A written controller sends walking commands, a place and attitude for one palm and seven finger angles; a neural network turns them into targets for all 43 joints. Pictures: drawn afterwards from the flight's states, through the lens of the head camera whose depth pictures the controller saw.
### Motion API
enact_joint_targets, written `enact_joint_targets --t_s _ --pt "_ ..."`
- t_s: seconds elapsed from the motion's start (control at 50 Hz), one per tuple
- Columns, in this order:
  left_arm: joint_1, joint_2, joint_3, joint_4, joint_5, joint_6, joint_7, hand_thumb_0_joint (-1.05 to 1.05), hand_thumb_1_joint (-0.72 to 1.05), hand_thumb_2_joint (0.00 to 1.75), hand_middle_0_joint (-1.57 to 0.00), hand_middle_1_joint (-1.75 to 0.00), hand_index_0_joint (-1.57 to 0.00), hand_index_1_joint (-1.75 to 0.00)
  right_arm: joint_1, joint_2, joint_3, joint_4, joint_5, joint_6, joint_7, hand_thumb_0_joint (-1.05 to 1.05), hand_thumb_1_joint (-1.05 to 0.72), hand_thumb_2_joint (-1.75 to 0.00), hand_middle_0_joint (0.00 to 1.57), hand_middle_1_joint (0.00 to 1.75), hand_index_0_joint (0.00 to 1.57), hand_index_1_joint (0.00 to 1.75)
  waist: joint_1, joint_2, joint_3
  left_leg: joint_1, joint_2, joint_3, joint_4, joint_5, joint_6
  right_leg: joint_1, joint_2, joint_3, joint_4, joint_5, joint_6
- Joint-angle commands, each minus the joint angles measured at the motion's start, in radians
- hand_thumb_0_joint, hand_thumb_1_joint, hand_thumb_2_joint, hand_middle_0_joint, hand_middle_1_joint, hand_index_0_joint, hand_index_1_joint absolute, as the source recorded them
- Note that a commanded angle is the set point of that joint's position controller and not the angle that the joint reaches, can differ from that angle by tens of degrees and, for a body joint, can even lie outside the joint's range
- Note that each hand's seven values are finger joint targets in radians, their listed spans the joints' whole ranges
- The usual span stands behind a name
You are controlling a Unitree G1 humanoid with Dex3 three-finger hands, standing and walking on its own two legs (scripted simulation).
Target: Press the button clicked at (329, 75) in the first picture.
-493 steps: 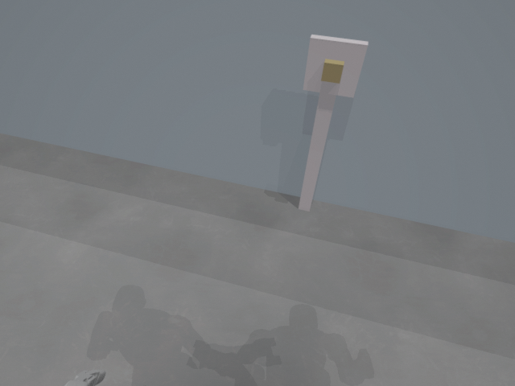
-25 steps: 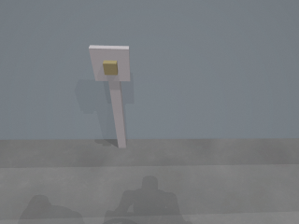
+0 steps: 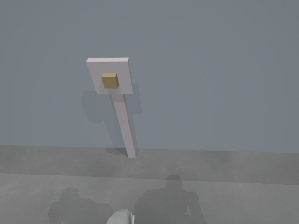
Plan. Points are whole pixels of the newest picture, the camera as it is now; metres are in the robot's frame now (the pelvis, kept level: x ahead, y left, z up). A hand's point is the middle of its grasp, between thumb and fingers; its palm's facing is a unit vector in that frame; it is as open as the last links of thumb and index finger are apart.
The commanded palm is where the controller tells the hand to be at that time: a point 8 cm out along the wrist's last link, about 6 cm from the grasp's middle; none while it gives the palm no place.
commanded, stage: take the last steps up to it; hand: left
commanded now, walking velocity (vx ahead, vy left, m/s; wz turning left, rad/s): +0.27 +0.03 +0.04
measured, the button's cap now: (110, 80) +0.69 +0.23 -0.01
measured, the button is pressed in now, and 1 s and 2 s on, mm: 0 0 0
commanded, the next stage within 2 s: come to a stop and stand still in 0.26 s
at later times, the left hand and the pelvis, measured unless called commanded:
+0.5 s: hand (85, 214) +0.19 +0.25 -0.18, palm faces +0.07 -0.98 -0.19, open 7.4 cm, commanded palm none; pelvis +0.16 +0.07 -0.01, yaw -1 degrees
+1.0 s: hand (89, 210) +0.20 +0.23 -0.17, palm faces +0.06 -0.97 -0.23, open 7.3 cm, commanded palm none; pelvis +0.13 +0.05 -0.01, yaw +0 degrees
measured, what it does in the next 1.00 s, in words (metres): walks ahead: left foot, then right foot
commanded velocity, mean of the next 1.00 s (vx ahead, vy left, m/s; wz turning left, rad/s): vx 0.01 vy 0.01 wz -0.01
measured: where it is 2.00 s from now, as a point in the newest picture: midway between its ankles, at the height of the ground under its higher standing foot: outside the picture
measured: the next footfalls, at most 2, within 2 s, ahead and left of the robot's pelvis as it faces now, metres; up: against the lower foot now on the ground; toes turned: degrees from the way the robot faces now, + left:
left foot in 0.22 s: +0.23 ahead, +0.15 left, +0.00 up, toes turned +8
right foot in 0.68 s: +0.24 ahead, -0.08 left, +0.00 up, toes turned -6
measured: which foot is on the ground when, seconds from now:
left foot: up 0.00-0.20, down 0.22-0.72, up 0.74-1.00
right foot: down 0.00-0.22, up 0.24-0.66, down 0.68-1.00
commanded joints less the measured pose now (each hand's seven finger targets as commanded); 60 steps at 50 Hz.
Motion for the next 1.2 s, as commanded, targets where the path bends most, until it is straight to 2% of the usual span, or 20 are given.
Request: enact_joint_targets --t_s 0.0,0.1,0.16,0.18,0.2,0.24,0.3,0.36,0.46,0.62,0.66,0.7,0.74,0.8,0.92,0.98,1.0,1.04,1.06,1.18 --pt "0.111 0.132 0.016 -0.006 0.005 -0.023 0.017 0.0 0.9 0.9 -0.2 -0.3 -0.2 -0.3 -0.143 0.005 0.013 -0.099 0.002 -0.026 0.016 0.0 -0.9 -0.9 0.2 0.3 0.2 0.3 0.027 -0.189 0.169 -0.109 0.003 0.038 -0.127 0.002 0.008 -0.027 -0.271 0.138 -0.079 0.48 -0.093" --pt "0.141 0.151 0.02 0.024 0.01 -0.008 0.024 0.0 0.9 0.9 -0.2 -0.3 -0.2 -0.3 -0.22 0.02 0.025 -0.125 0.008 -0.043 0.016 0.0 -0.9 -0.9 0.2 0.3 0.2 0.3 0.037 -0.22 0.164 0.065 -0.053 0.096 -0.314 -0.063 0.052 -0.018 -0.271 0.105 0.022 0.713 -0.079" --pt "0.11 0.165 0.027 0.017 0.002 -0.005 0.024 0.0 0.9 0.9 -0.2 -0.3 -0.2 -0.3 0.065 -0.044 0.01 -0.04 -0.003 -0.059 -0.009 0.0 -0.9 -0.9 0.2 0.3 0.2 0.3 -0.092 -0.164 -0.033 0.505 -0.099 0.105 -0.493 0.052 0.087 -0.107 -0.218 0.044 0.412 0.789 -0.028" --pt "0.152 0.133 0.026 0.01 -0.01 -0.004 0.019 0.0 0.9 0.9 -0.2 -0.3 -0.2 -0.3 0.194 -0.143 -0.01 -0.012 -0.011 -0.068 -0.021 0.0 -0.9 -0.9 0.2 0.3 0.2 0.3 -0.125 0.014 -0.186 0.781 0.101 -0.105 -0.472 0.267 0.148 -0.304 -0.12 -0.014 0.657 0.387 0.016" --pt "0.18 0.081 0.008 -0.009 -0.022 -0.004 0.012 0.0 0.9 0.9 -0.2 -0.3 -0.2 -0.3 0.262 -0.218 -0.024 0.003 0.0 -0.067 -0.033 0.0 -0.9 -0.9 0.2 0.3 0.2 0.3 -0.116 0.187 -0.295 0.953 0.341 -0.408 -0.527 0.525 0.267 -0.526 -0.013 0.017 0.947 -0.314 0.035" --pt "0.049 0.093 0.016 -0.048 -0.011 0.011 0.017 0.0 0.9 0.9 -0.2 -0.3 -0.2 -0.3 0.142 -0.184 -0.019 -0.024 0.017 -0.062 -0.038 0.0 -0.9 -0.9 0.2 0.3 0.2 0.3 -0.085 0.006 -0.123 0.678 0.337 -0.325 -0.646 0.302 0.294 -0.584 -0.076 0.103 1.083 -0.275 0.01" --pt "0.022 0.058 0.025 -0.036 0.006 0.035 -0.002 0.0 0.9 0.9 -0.2 -0.3 -0.2 -0.3 0.006 -0.052 0.021 -0.049 0.013 -0.079 -0.038 0.0 -0.9 -0.9 0.2 0.3 0.2 0.3 -0.013 0.016 0.076 0.354 0.218 -0.144 -0.754 0.184 0.208 -0.524 -0.136 0.119 0.985 -0.099 0.032" --pt "0.064 0.04 0.027 -0.035 0.007 0.063 -0.001 0.0 0.9 0.9 -0.2 -0.3 -0.2 -0.3 -0.016 -0.02 0.034 -0.048 0.014 -0.083 -0.039 0.0 -0.9 -0.9 0.2 0.3 0.2 0.3 0.031 0.028 0.066 0.24 0.165 -0.055 -0.784 0.21 0.191 -0.43 -0.125 0.109 0.868 -0.041 0.045" --pt "-0.022 0.065 0.025 -0.076 0.004 0.094 0.015 0.0 0.9 0.9 -0.2 -0.3 -0.2 -0.3 -0.037 -0.035 0.031 -0.067 0.008 -0.062 -0.054 0.0 -0.9 -0.9 0.2 0.3 0.2 0.3 0.025 0.009 0.041 0.305 0.179 -0.033 -0.711 0.479 0.195 -0.377 -0.1 0.106 0.607 0.003 0.072" --pt "-0.157 0.161 0.043 -0.158 0.002 0.094 0.018 0.0 0.9 0.9 -0.2 -0.3 -0.2 -0.3 0.004 -0.098 -0.008 -0.047 0.005 -0.01 -0.054 0.0 -0.9 -0.9 0.2 0.3 0.2 0.3 0.008 0.052 0.033 0.414 0.166 -0.087 -0.549 0.49 0.154 -0.287 -0.065 0.087 0.268 0.077 0.046" --pt "-0.158 0.22 0.051 -0.163 0.007 0.077 0.022 0.0 0.9 0.9 -0.2 -0.3 -0.2 -0.3 0.035 -0.052 -0.007 -0.055 0.015 -0.003 -0.047 0.0 -0.9 -0.9 0.2 0.3 0.2 0.3 -0.002 -0.109 -0.024 0.334 0.034 0.002 -0.404 0.187 0.06 -0.175 -0.198 0.244 0.195 0.56 -0.004" --pt "-0.16 0.271 0.052 -0.172 0.003 0.072 0.021 0.0 0.9 0.9 -0.2 -0.3 -0.2 -0.3 0.042 -0.008 -0.005 -0.068 0.021 0.015 -0.043 0.0 -0.9 -0.9 0.2 0.3 0.2 0.3 0.001 -0.203 -0.057 0.266 -0.096 0.043 -0.17 -0.402 0.01 -0.165 -0.395 0.318 0.149 0.913 -0.168" --pt "-0.209 0.247 0.059 -0.185 0.003 0.076 0.031 0.0 0.9 0.9 -0.2 -0.3 -0.2 -0.3 0.01 -0.026 -0.008 -0.064 0.016 0.044 -0.047 0.0 -0.9 -0.9 0.2 0.3 0.2 0.3 0.008 -0.223 -0.068 0.239 -0.084 -0.055 0.044 -0.44 0.009 -0.231 -0.378 0.33 0.108 0.745 -0.207" --pt "-0.287 0.244 0.062 -0.214 0.005 0.08 0.032 0.0 0.9 0.9 -0.2 -0.3 -0.2 -0.3 0.047 -0.024 -0.008 -0.051 0.013 0.046 -0.036 0.0 -0.9 -0.9 0.2 0.3 0.2 0.3 -0.017 -0.194 -0.049 0.212 -0.077 -0.055 0.09 -0.345 0.0 -0.259 -0.318 0.276 0.074 0.438 -0.166" --pt "-0.235 0.255 0.076 -0.189 0.016 0.082 0.023 0.0 0.9 0.9 -0.2 -0.3 -0.2 -0.3 0.036 -0.012 0.004 -0.055 0.013 0.021 -0.022 0.0 -0.9 -0.9 0.2 0.3 0.2 0.3 0.029 -0.269 -0.041 0.295 -0.08 0.007 -0.28 -0.344 0.004 -0.23 -0.278 0.323 -0.013 -0.014 -0.129" --pt "-0.27 0.243 0.071 -0.176 0.005 0.09 0.017 0.0 0.9 0.9 -0.2 -0.3 -0.2 -0.3 0.162 0.007 0.018 -0.004 0.01 0.006 -0.026 0.0 -0.9 -0.9 0.2 0.3 0.2 0.3 -0.027 -0.245 -0.039 0.514 -0.104 0.038 -0.554 -0.203 0.018 -0.365 -0.207 0.275 0.001 -0.199 -0.053" --pt "-0.272 0.211 0.062 -0.176 -0.003 0.093 0.015 0.0 0.9 0.9 -0.2 -0.3 -0.2 -0.3 0.194 -0.009 0.02 0.009 0.008 -0.003 -0.031 0.0 -0.9 -0.9 0.2 0.3 0.2 0.3 -0.037 -0.154 -0.032 0.569 -0.074 -0.017 -0.638 -0.194 0.029 -0.428 -0.159 0.238 0.07 -0.229 -0.016" --pt "-0.27 0.132 0.043 -0.191 -0.012 0.095 0.002 0.0 0.9 0.9 -0.2 -0.3 -0.2 -0.3 0.15 -0.108 0.005 -0.021 -0.005 -0.012 -0.041 0.0 -0.9 -0.9 0.2 0.3 0.2 0.3 -0.031 0.17 0.069 0.389 0.17 -0.323 -0.864 -0.514 0.125 -0.478 -0.03 0.081 0.313 -0.149 0.047" --pt "-0.291 0.134 0.045 -0.196 -0.004 0.093 -0.003 0.0 0.9 0.9 -0.2 -0.3 -0.2 -0.3 0.094 -0.126 0.006 -0.046 -0.008 -0.012 -0.045 0.0 -0.9 -0.9 0.2 0.3 0.2 0.3 -0.021 0.162 0.132 0.275 0.222 -0.391 -0.927 -0.59 0.167 -0.464 -0.021 0.079 0.418 -0.114 0.046" --pt "-0.22 0.128 0.04 -0.121 0.008 0.082 -0.022 0.0 0.9 0.9 -0.2 -0.3 -0.2 -0.3 0.092 -0.076 0.024 -0.023 0.0 -0.034 -0.057 0.0 -0.9 -0.9 0.2 0.3 0.2 0.3 -0.019 0.079 0.168 0.454 0.141 -0.212 -0.85 -0.188 0.164 -0.578 -0.039 0.109 0.603 -0.069 0.055"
